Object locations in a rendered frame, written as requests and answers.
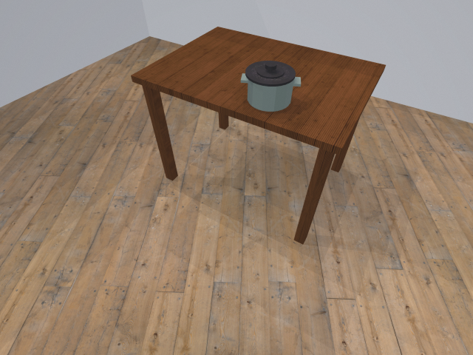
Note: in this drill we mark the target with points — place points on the knob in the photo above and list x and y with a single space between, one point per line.
270 65

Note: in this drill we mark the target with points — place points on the pot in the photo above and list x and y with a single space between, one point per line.
270 99

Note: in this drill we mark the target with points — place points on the table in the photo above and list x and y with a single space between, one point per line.
324 111

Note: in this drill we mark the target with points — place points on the lid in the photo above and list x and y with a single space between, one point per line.
282 75

